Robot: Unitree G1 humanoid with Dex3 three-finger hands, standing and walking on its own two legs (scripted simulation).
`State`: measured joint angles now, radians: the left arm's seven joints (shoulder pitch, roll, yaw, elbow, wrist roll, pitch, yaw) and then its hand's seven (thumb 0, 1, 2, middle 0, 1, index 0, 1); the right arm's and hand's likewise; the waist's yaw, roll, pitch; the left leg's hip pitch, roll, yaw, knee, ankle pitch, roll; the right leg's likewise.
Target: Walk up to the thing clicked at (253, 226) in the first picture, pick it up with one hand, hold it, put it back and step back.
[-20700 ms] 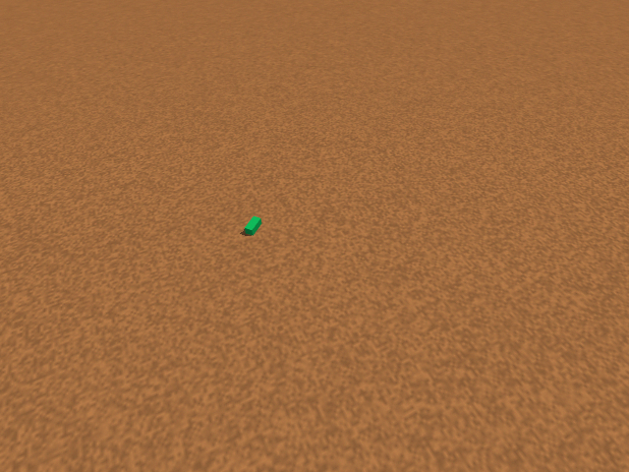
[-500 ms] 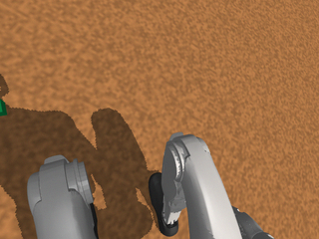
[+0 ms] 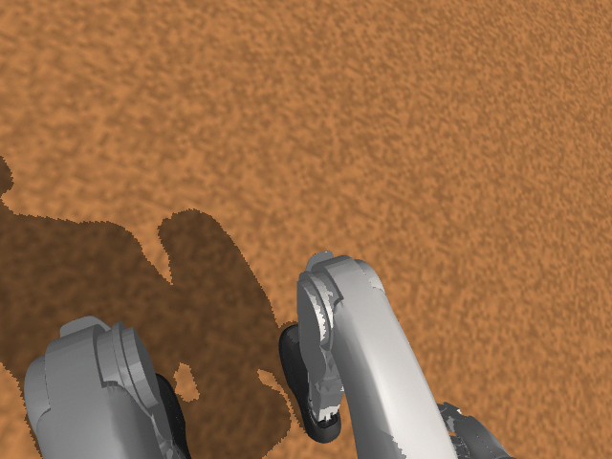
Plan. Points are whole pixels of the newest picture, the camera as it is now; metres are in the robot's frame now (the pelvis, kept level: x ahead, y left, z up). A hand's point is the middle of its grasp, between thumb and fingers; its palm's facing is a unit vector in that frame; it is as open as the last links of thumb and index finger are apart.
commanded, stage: close in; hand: left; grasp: from above
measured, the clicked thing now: out of the picture +0.46 +0.39 -0.30
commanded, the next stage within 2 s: rest palm in 0.08 s
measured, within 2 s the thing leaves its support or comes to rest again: neither
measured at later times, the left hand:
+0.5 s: hand out of the picture +0.45 +0.38 -0.21, palm faces -0.42 -0.10 -0.90, open 13.2 cm
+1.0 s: hand out of the picture +0.45 +0.38 -0.23, palm faces -0.47 -0.13 -0.87, open 13.8 cm
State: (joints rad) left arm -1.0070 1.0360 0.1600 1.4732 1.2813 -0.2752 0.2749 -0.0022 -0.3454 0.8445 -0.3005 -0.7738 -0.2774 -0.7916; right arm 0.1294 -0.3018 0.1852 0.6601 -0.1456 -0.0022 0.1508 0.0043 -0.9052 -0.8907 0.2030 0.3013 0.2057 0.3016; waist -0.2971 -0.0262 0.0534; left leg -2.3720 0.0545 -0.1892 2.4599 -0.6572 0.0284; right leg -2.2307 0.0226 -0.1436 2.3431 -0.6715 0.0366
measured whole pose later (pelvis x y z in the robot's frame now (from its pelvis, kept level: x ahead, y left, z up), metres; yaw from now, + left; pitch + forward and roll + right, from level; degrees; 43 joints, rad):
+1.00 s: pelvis +0.00 +0.00 -0.02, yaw -3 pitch +27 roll -14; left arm -1.01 1.16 0.17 1.60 1.32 -0.36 0.44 0.00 -0.45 0.93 -0.19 -0.84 -0.17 -0.87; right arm 0.06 -0.34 0.30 0.63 -0.23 -0.10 0.17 0.00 -0.90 -0.90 0.20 0.30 0.21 0.30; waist -0.32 -0.15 0.17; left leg -2.36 0.06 -0.26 2.55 -0.70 0.02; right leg -2.21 0.05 -0.19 2.39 -0.68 0.04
